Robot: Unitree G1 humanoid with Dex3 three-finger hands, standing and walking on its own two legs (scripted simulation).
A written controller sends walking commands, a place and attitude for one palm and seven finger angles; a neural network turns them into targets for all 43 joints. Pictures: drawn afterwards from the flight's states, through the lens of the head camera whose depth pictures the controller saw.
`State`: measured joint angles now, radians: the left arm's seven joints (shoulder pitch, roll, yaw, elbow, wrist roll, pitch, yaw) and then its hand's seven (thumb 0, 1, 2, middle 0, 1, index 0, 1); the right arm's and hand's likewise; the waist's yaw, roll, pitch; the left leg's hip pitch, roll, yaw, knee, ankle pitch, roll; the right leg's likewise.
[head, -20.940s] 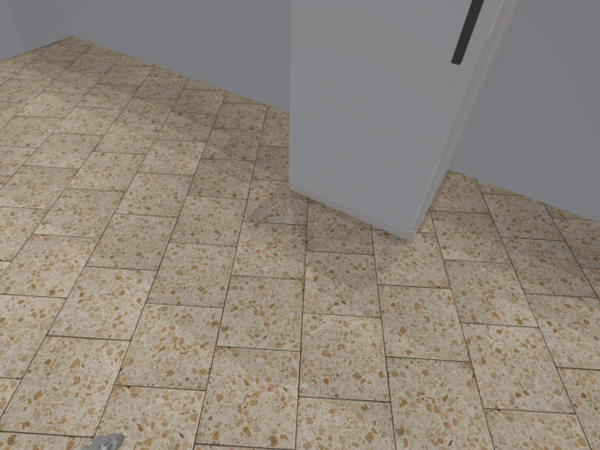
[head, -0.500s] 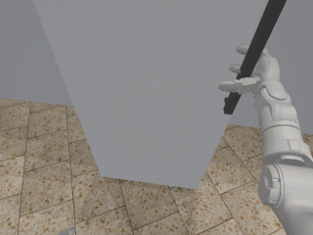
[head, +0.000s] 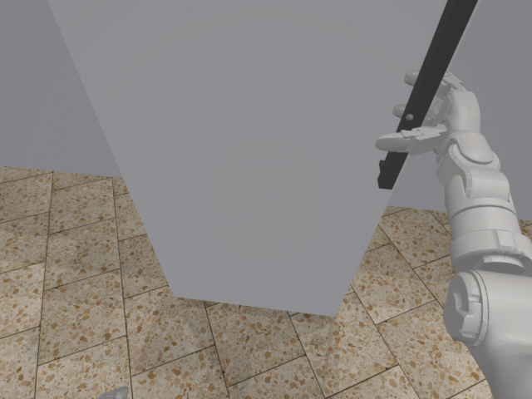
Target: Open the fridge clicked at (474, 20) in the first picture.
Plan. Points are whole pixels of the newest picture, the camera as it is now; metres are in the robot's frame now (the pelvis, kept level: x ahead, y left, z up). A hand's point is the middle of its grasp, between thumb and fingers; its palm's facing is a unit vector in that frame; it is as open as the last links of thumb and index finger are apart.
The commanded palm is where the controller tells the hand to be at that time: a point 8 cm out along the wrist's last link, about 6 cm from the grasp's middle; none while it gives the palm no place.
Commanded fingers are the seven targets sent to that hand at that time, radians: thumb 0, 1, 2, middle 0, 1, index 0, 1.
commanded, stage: grip the handle and tug to test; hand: right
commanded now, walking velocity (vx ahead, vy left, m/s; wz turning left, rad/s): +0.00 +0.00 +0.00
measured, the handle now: (426, 70) +0.52 -0.15 +0.27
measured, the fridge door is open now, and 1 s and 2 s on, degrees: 0 0 9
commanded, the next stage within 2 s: pull the door a little, standing still in 1.52 s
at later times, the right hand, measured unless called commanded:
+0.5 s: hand (405, 117) +0.48 -0.14 +0.21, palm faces +0.03 +1.00 +0.02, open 10.1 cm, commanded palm +0.45 -0.19 +0.21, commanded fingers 0.00 -0.48 -0.72 0.41 1.34 0.41 1.34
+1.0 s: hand (401, 116) +0.48 -0.13 +0.22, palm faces +0.03 +1.00 +0.01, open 5.2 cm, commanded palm +0.45 -0.18 +0.21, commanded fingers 0.00 -0.90 -0.90 0.45 1.40 0.45 1.40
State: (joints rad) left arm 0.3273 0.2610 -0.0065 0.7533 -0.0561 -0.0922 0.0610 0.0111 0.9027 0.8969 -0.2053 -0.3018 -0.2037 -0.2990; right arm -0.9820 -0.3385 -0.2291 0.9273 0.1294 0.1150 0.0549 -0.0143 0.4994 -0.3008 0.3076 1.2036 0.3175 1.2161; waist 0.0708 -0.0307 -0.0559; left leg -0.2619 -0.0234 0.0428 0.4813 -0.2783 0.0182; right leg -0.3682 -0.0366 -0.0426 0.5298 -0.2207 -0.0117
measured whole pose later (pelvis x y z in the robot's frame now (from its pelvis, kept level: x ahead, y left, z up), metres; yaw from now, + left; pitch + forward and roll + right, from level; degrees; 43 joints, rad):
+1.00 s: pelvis +0.00 +0.00 +0.00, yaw +0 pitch +3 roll +1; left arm 0.32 0.25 -0.01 0.75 -0.05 -0.09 0.06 0.01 0.90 0.90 -0.21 -0.30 -0.20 -0.30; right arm -0.97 -0.32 -0.24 0.90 0.12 0.13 0.04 0.00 -0.73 -0.82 0.44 1.39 0.45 1.40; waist 0.08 -0.03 -0.06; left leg -0.26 -0.03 0.04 0.48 -0.28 0.02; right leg -0.36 -0.04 -0.05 0.53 -0.22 -0.01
